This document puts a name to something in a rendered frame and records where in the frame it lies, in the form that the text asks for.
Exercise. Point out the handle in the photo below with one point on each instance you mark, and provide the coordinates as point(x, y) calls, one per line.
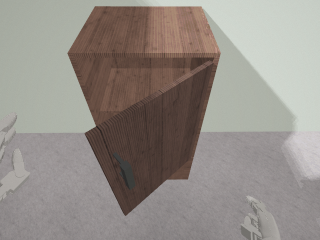
point(126, 172)

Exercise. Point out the cupboard door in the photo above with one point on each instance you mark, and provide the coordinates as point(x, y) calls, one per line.
point(156, 136)

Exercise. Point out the right robot hand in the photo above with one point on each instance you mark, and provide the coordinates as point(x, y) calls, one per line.
point(263, 226)

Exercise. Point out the left robot hand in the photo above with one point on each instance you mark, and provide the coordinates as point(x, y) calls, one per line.
point(16, 178)

